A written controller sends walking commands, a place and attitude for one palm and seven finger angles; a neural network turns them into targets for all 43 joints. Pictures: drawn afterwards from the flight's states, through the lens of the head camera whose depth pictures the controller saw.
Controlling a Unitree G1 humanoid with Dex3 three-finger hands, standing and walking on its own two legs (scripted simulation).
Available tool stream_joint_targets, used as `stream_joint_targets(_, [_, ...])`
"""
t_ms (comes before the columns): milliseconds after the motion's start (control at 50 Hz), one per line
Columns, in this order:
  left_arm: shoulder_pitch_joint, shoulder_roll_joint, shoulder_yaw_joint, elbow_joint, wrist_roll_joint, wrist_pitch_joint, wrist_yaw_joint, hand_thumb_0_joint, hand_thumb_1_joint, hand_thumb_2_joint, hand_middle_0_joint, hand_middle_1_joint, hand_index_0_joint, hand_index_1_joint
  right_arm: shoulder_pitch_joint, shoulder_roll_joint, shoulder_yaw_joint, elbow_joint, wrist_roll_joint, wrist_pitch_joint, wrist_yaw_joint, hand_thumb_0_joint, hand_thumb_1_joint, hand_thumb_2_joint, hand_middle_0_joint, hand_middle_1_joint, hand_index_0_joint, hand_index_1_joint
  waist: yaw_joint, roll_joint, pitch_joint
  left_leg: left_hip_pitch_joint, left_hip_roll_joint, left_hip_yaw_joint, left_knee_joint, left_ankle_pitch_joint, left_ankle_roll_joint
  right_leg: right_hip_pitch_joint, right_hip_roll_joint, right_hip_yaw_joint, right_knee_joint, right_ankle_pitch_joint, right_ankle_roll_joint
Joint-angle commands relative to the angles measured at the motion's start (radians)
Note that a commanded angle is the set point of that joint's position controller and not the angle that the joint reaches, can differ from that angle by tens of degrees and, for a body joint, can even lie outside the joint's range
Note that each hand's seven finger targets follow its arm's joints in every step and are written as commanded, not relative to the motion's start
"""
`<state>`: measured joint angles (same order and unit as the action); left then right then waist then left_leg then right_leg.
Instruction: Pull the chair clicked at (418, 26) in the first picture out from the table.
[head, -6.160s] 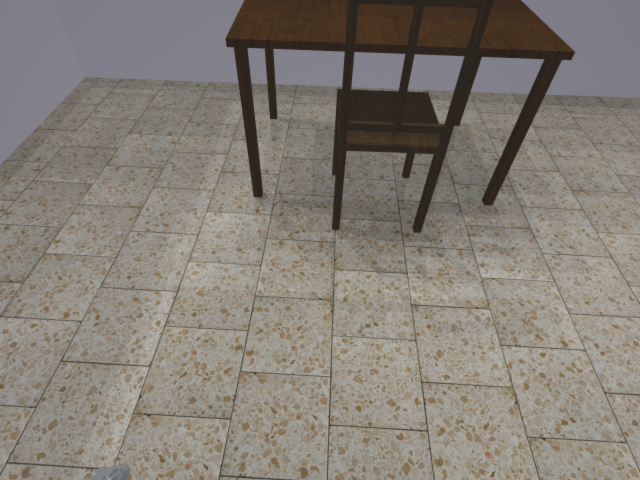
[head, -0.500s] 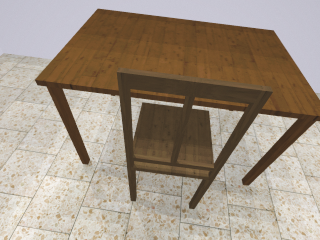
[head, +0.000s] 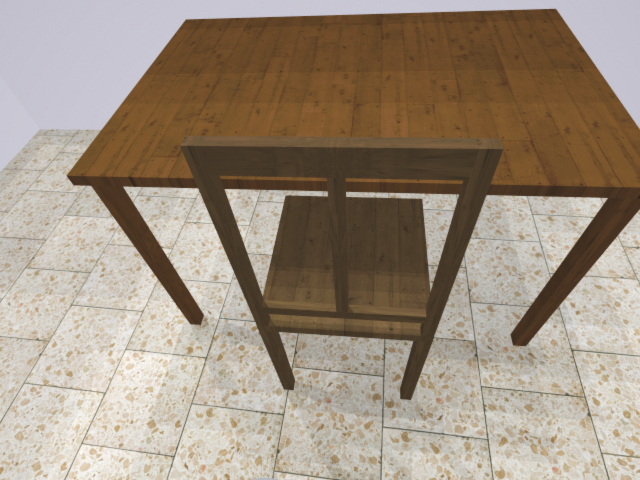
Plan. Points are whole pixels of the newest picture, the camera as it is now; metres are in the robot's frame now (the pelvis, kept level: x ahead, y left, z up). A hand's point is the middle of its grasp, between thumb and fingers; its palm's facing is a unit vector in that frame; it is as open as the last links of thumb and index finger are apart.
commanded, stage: come to a stop and stand still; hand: left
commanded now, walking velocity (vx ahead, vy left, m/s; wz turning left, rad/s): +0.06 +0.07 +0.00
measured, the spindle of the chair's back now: (339, 255) +0.47 +0.01 -0.06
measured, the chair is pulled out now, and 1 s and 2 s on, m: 0.00 0.00 0.00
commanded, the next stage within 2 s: look again from close up in 0.44 s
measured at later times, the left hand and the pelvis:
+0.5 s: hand out of the picture -0.03 +0.21 -0.18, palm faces +0.04 -0.98 -0.17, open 7.4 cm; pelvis -0.02 +0.04 +0.00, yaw +0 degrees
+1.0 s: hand out of the picture +0.02 +0.19 -0.18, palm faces +0.07 -0.97 -0.21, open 7.3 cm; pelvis +0.01 +0.02 -0.01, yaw +0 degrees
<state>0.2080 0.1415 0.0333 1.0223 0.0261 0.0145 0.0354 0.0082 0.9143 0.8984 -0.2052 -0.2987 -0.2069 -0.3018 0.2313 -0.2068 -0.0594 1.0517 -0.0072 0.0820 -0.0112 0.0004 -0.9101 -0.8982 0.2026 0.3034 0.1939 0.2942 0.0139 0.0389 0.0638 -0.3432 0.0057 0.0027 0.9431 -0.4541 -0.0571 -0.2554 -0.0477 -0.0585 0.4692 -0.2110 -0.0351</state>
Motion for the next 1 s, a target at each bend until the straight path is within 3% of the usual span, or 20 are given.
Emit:
stream_joint_targets(0, [0.087, 0.216, 0.054, -0.038, 0.006, -0.012, 0.016, 0.000, 0.900, 0.900, -0.200, -0.300, -0.200, -0.300, 0.001, -0.031, -0.002, -0.073, -0.002, -0.033, 0.001, 0.000, -0.900, -0.900, 0.200, 0.300, 0.200, 0.300, 0.040, -0.229, -0.081, -0.049, 0.009, 0.002, -0.121, 0.001, -0.001, 0.143, -0.255, 0.250, -0.156, 0.307, -0.155])
stream_joint_targets(80, [0.072, 0.220, 0.057, -0.032, 0.009, -0.005, 0.008, 0.000, 0.900, 0.900, -0.200, -0.300, -0.200, -0.300, 0.036, -0.018, 0.006, -0.067, -0.004, -0.047, 0.004, 0.000, -0.900, -0.900, 0.200, 0.300, 0.200, 0.300, 0.029, -0.244, -0.082, 0.090, -0.009, 0.031, -0.327, 0.047, 0.024, 0.051, -0.216, 0.259, -0.204, -0.009, -0.124])
stream_joint_targets(140, [0.027, 0.175, 0.041, -0.029, -0.004, 0.005, 0.000, 0.000, 0.900, 0.900, -0.200, -0.300, -0.200, -0.300, 0.132, -0.010, 0.018, -0.022, -0.005, -0.067, -0.004, 0.000, -0.900, -0.900, 0.200, 0.300, 0.200, 0.300, -0.028, -0.170, -0.049, 0.329, -0.007, 0.039, -0.582, 0.188, 0.041, -0.161, -0.111, 0.179, -0.166, -0.307, -0.024])
stream_joint_targets(180, [0.032, 0.085, 0.021, -0.039, -0.012, 0.012, -0.008, 0.000, 0.900, 0.900, -0.200, -0.300, -0.200, -0.300, 0.152, -0.105, 0.005, -0.032, -0.025, -0.079, -0.012, 0.000, -0.900, -0.900, 0.200, 0.300, 0.200, 0.300, -0.039, 0.156, 0.018, 0.152, 0.215, -0.273, -0.806, -0.165, 0.118, -0.194, 0.029, 0.047, 0.103, -0.245, 0.036])
stream_joint_targets(200, [0.021, 0.074, 0.021, -0.044, -0.007, 0.010, -0.009, 0.000, 0.900, 0.900, -0.200, -0.300, -0.200, -0.300, 0.103, -0.132, 0.006, -0.056, -0.028, -0.076, -0.016, 0.000, -0.900, -0.900, 0.200, 0.300, 0.200, 0.300, -0.028, 0.185, 0.081, 0.019, 0.296, -0.382, -0.890, -0.277, 0.175, -0.187, 0.052, 0.026, 0.245, -0.218, 0.039])
stream_joint_targets(220, [0.033, 0.089, 0.025, -0.039, 0.003, 0.013, -0.013, 0.000, 0.900, 0.900, -0.200, -0.300, -0.200, -0.300, 0.064, -0.124, 0.009, -0.064, -0.026, -0.081, -0.017, 0.000, -0.900, -0.900, 0.200, 0.300, 0.200, 0.300, -0.016, 0.192, 0.084, -0.035, 0.314, -0.403, -0.908, -0.303, 0.211, -0.174, 0.035, 0.065, 0.355, -0.212, 0.034])
stream_joint_targets(300, [0.110, 0.093, 0.030, 0.017, 0.006, 0.002, -0.030, 0.000, 0.900, 0.900, -0.200, -0.300, -0.200, -0.300, 0.067, -0.073, 0.023, -0.055, -0.014, -0.102, -0.030, 0.000, -0.900, -0.900, 0.200, 0.300, 0.200, 0.300, 0.001, 0.090, 0.084, 0.115, 0.204, -0.209, -0.819, 0.031, 0.190, -0.285, 0.036, 0.081, 0.541, -0.102, 0.045])
stream_joint_targets(380, [0.081, 0.086, 0.022, 0.005, -0.004, -0.005, -0.031, 0.000, 0.900, 0.900, -0.200, -0.300, -0.200, -0.300, 0.138, -0.066, 0.024, -0.029, -0.015, -0.114, -0.040, 0.000, -0.900, -0.900, 0.200, 0.300, 0.200, 0.300, -0.027, 0.109, 0.034, 0.235, 0.232, -0.190, -0.749, 0.348, 0.223, -0.282, 0.012, 0.069, 0.437, -0.146, 0.057])
stream_joint_targets(460, [0.073, 0.047, 0.003, 0.007, -0.016, -0.012, -0.025, 0.000, 0.900, 0.900, -0.200, -0.300, -0.200, -0.300, 0.156, -0.074, 0.026, -0.002, -0.021, -0.105, -0.046, 0.000, -0.900, -0.900, 0.200, 0.300, 0.200, 0.300, -0.036, 0.117, -0.011, 0.220, 0.240, -0.179, -0.649, 0.608, 0.231, -0.081, 0.027, 0.033, 0.168, -0.210, 0.047])
stream_joint_targets(500, [0.151, 0.042, 0.004, 0.044, -0.015, -0.021, -0.020, 0.000, 0.900, 0.900, -0.200, -0.300, -0.200, -0.300, 0.153, -0.070, 0.025, 0.011, -0.011, -0.099, -0.045, 0.000, -0.900, -0.900, 0.200, 0.300, 0.200, 0.300, -0.004, 0.070, -0.060, 0.188, 0.196, -0.144, -0.567, 0.565, 0.188, 0.074, 0.038, 0.014, -0.022, -0.025, 0.047])
stream_joint_targets(520, [0.156, 0.227, -0.021, -0.005, -0.014, -0.026, -0.003, 0.000, 0.900, 0.900, -0.200, -0.300, -0.200, -0.300, 0.046, -0.094, -0.002, -0.033, -0.032, -0.083, -0.030, 0.000, -0.900, -0.900, 0.200, 0.300, 0.200, 0.300, 0.005, 0.043, -0.007, 0.012, 0.041, -0.035, -0.568, 0.211, 0.143, 0.137, 0.069, 0.004, 0.042, -0.070, -0.002])
stream_joint_targets(540, [0.251, 0.166, -0.009, -0.006, -0.013, -0.024, 0.002, 0.000, 0.900, 0.900, -0.200, -0.300, -0.200, -0.300, -0.027, -0.048, 0.000, -0.071, -0.008, -0.110, -0.018, 0.000, -0.900, -0.900, 0.200, 0.300, 0.200, 0.300, 0.077, -0.122, 0.049, -0.030, 0.058, -0.031, -0.459, 0.110, 0.082, -0.012, -0.017, 0.164, -0.080, -0.062, -0.010])
stream_joint_targets(560, [0.206, 0.147, -0.010, -0.002, -0.004, -0.035, 0.004, 0.000, 0.900, 0.900, -0.200, -0.300, -0.200, -0.300, 0.039, -0.013, 0.007, -0.073, -0.009, -0.117, -0.016, 0.000, -0.900, -0.900, 0.200, 0.300, 0.200, 0.300, -0.005, -0.152, 0.006, -0.003, 0.018, -0.015, -0.420, 0.198, 0.066, 0.027, -0.080, 0.230, -0.115, -0.020, -0.047])
stream_joint_targets(580, [0.198, 0.147, -0.017, -0.010, -0.008, -0.040, 0.006, 0.000, 0.900, 0.900, -0.200, -0.300, -0.200, -0.300, 0.070, 0.016, 0.012, -0.046, -0.004, -0.119, -0.014, 0.000, -0.900, -0.900, 0.200, 0.300, 0.200, 0.300, -0.011, -0.104, -0.047, 0.074, 0.009, -0.006, -0.411, 0.254, 0.065, 0.039, -0.106, 0.238, -0.109, 0.064, -0.058])
stream_joint_targets(620, [0.195, 0.152, -0.002, -0.017, -0.014, -0.063, 0.018, 0.000, 0.900, 0.900, -0.200, -0.300, -0.200, -0.300, 0.105, 0.031, 0.018, -0.023, -0.008, -0.106, -0.016, 0.000, -0.900, -0.900, 0.200, 0.300, 0.200, 0.300, -0.020, -0.245, -0.164, 0.052, 0.001, 0.006, -0.336, 0.208, 0.062, 0.186, -0.117, 0.272, -0.094, 0.371, -0.048])
stream_joint_targets(700, [0.198, 0.136, 0.010, -0.025, -0.007, -0.055, 0.028, 0.000, 0.900, 0.900, -0.200, -0.300, -0.200, -0.300, 0.018, 0.010, 0.008, -0.036, 0.001, -0.097, -0.027, 0.000, -0.900, -0.900, 0.200, 0.300, 0.200, 0.300, 0.007, -0.118, -0.110, -0.047, 0.020, -0.001, -0.247, 0.097, 0.055, 0.268, -0.164, 0.245, -0.038, 0.728, -0.069])
stream_joint_targets(780, [0.154, 0.125, 0.008, -0.036, -0.003, -0.044, 0.031, 0.000, 0.900, 0.900, -0.200, -0.300, -0.200, -0.300, -0.010, 0.010, 0.010, -0.037, 0.001, -0.086, -0.025, 0.000, -0.900, -0.900, 0.200, 0.300, 0.200, 0.300, -0.012, -0.152, -0.035, 0.023, 0.024, 0.005, -0.299, 0.139, 0.057, 0.141, -0.142, 0.209, -0.070, 0.546, -0.077])
stream_joint_targets(860, [0.123, 0.119, 0.000, -0.040, -0.009, -0.049, 0.030, 0.000, 0.900, 0.900, -0.200, -0.300, -0.200, -0.300, 0.018, -0.011, 0.018, -0.012, -0.002, -0.097, -0.016, 0.000, -0.900, -0.900, 0.200, 0.300, 0.200, 0.300, -0.037, -0.065, -0.024, 0.187, 0.053, -0.033, -0.450, 0.381, 0.081, 0.020, -0.075, 0.154, -0.067, 0.336, -0.002])
stream_joint_targets(920, [0.170, 0.117, 0.000, -0.020, -0.010, -0.057, 0.031, 0.000, 0.900, 0.900, -0.200, -0.300, -0.200, -0.300, 0.005, -0.029, 0.024, 0.000, -0.001, -0.106, -0.022, 0.000, -0.900, -0.900, 0.200, 0.300, 0.200, 0.300, -0.008, -0.010, -0.064, 0.234, 0.084, -0.037, -0.430, 0.621, 0.095, 0.076, -0.051, 0.121, -0.050, 0.437, 0.036])
stream_joint_targets(980, [0.163, 0.133, 0.000, -0.006, -0.013, -0.055, 0.030, 0.000, 0.900, 0.900, -0.200, -0.300, -0.200, -0.300, -0.025, -0.048, 0.023, -0.005, 0.001, -0.102, -0.024, 0.000, -0.900, -0.900, 0.200, 0.300, 0.200, 0.300, -0.013, -0.020, -0.082, 0.237, 0.080, -0.043, -0.443, 0.593, 0.090, 0.102, -0.059, 0.120, -0.045, 0.454, 0.031])
